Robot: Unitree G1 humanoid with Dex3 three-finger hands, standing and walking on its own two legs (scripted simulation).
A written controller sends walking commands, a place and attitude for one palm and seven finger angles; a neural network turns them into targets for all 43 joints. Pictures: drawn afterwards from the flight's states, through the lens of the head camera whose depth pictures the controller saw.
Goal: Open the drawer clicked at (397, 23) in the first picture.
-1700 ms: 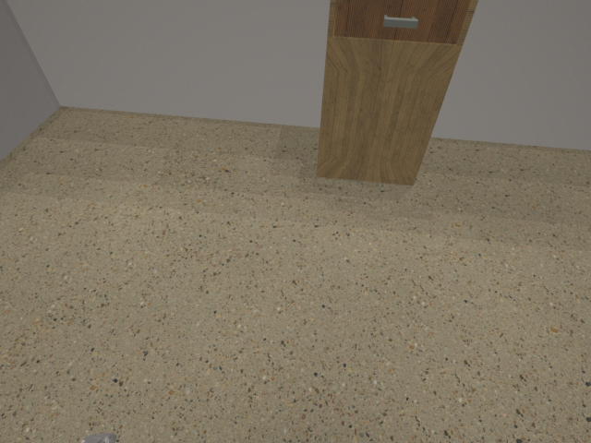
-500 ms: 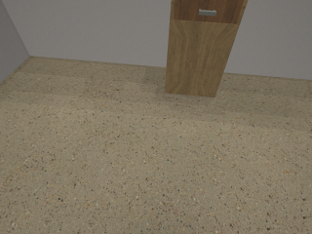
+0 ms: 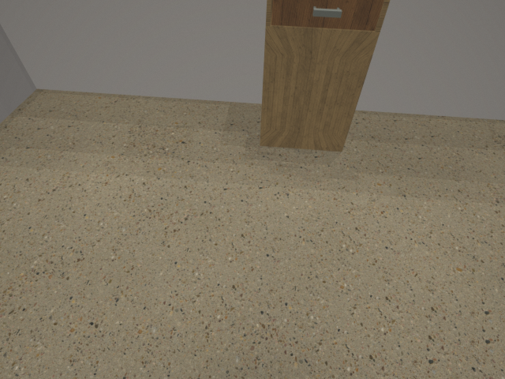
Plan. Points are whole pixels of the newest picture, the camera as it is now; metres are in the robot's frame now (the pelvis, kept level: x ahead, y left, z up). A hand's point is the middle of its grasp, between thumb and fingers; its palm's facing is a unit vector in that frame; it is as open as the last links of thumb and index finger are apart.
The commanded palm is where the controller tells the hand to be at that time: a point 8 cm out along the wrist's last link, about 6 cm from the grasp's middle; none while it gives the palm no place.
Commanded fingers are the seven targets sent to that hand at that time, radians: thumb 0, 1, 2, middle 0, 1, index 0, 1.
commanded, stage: walk to a spot facing it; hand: left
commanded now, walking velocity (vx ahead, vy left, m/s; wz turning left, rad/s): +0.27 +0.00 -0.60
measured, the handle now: (326, 11) +1.49 -0.20 +0.02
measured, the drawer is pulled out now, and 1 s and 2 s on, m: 0.00 0.00 0.00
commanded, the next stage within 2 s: turn to face it in 1.98 s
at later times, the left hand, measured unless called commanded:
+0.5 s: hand out of the picture +0.07 +0.16 -0.16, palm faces -0.14 -0.98 -0.16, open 7.4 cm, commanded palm none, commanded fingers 0.00 0.90 0.90 -0.20 -0.30 -0.20 -0.30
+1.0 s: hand (235, 212) +0.53 +0.09 -0.16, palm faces -0.54 -0.82 -0.18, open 7.4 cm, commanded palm none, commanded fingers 0.00 0.90 0.90 -0.20 -0.30 -0.20 -0.30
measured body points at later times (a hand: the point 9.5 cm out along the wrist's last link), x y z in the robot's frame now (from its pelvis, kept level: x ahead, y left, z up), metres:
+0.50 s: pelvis +0.10 -0.02 +0.00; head +0.14 -0.02 +0.45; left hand +0.08 +0.21 -0.15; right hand +0.15 -0.27 -0.14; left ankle +0.20 +0.11 -0.69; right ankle +0.01 -0.11 -0.74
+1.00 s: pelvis +0.31 -0.01 +0.00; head +0.34 +0.00 +0.45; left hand +0.56 +0.13 -0.14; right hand +0.12 -0.18 -0.13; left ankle +0.26 +0.09 -0.74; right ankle +0.31 -0.19 -0.67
